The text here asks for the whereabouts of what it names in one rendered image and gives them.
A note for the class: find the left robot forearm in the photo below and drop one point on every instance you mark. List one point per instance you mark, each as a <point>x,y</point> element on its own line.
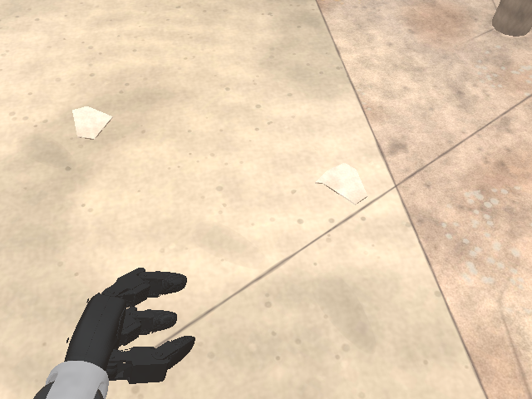
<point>75,380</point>

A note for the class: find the left robot hand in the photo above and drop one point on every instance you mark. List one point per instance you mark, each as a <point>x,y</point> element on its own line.
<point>106,324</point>

